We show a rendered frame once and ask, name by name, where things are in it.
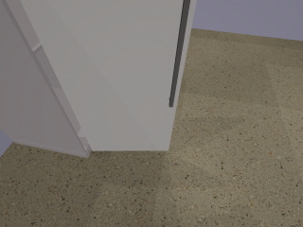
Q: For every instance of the handle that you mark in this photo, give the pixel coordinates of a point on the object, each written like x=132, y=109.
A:
x=179, y=49

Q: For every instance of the fridge door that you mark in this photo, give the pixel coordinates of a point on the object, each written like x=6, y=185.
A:
x=115, y=61

